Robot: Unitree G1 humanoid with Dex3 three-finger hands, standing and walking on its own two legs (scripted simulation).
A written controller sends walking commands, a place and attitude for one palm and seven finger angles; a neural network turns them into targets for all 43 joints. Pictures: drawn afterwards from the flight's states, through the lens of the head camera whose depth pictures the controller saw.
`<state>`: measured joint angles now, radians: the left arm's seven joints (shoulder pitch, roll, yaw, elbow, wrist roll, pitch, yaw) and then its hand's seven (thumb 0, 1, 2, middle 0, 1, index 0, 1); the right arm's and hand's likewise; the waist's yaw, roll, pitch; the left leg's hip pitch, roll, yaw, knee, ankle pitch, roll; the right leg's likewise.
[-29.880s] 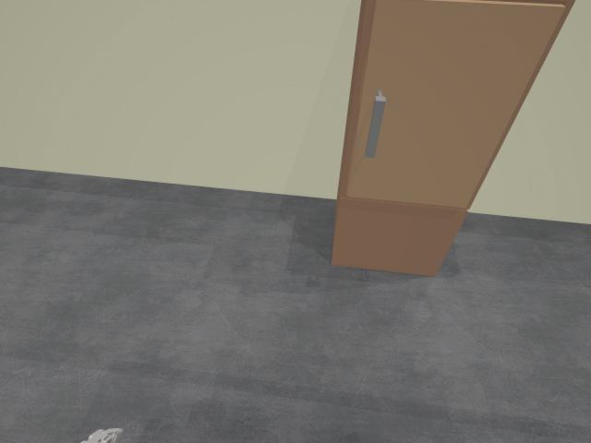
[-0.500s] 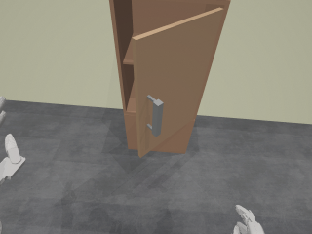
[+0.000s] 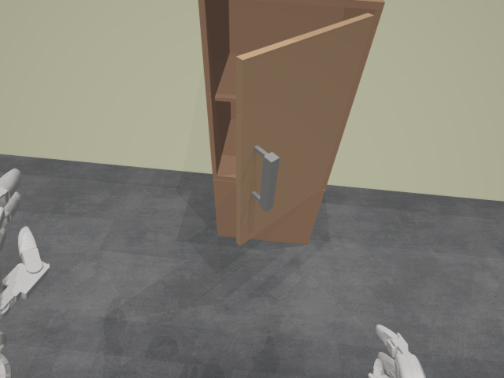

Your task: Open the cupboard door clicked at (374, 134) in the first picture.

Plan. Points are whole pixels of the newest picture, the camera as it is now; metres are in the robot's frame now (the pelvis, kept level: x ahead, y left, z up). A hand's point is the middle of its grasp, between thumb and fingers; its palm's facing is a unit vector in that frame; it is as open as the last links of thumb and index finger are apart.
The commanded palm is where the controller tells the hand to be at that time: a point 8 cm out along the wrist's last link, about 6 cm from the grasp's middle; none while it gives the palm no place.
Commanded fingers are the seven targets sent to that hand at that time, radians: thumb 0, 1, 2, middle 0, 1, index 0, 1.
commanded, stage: stop stepping back and stand still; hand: left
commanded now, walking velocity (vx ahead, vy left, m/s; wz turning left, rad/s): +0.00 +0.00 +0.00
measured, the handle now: (262, 179) +0.57 +0.02 -0.05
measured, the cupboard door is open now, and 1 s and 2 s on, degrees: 46 46 46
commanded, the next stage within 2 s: let the arm hang, fingers relaxed in 0.08 s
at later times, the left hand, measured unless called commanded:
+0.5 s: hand out of the picture +0.05 +0.17 -0.18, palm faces +0.00 -0.98 -0.19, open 7.1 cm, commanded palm none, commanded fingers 0.00 0.90 0.90 -0.20 -0.30 -0.20 -0.30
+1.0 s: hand out of the picture +0.01 +0.16 -0.17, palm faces +0.05 -0.97 -0.22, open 7.4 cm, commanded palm none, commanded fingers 0.00 0.90 0.90 -0.20 -0.30 -0.20 -0.30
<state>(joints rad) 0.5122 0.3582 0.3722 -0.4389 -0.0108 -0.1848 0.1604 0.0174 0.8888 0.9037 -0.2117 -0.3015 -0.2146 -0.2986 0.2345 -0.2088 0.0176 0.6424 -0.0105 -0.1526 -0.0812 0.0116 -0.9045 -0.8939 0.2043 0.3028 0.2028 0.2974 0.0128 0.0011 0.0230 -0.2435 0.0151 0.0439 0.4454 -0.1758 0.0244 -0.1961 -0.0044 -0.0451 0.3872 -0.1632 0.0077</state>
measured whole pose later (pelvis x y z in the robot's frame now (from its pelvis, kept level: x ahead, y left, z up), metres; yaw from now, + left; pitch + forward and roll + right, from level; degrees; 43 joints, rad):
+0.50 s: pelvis +0.00 -0.01 -0.01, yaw +1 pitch -1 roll +0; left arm 0.27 0.18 0.00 0.86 0.02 0.05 0.02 0.01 0.96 0.90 -0.21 -0.30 -0.21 -0.30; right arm 0.21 -0.24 0.01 0.96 -0.03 0.01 0.00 0.01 -0.91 -0.89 0.20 0.30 0.20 0.30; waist -0.02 -0.03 0.07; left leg -0.31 0.00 0.03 0.54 -0.22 0.01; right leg -0.29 -0.03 -0.06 0.56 -0.25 -0.01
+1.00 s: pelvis +0.01 -0.02 +0.00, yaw +1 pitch -2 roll +0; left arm 0.26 0.16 0.00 1.13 0.01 0.00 0.03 0.00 0.91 0.90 -0.20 -0.30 -0.20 -0.30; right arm 0.28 -0.14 0.01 1.13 -0.03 0.02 -0.02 0.01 -0.92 -0.89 0.20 0.30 0.20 0.30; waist 0.00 0.03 0.04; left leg -0.22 0.01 0.02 0.44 -0.19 0.00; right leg -0.19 -0.01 -0.07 0.45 -0.22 -0.02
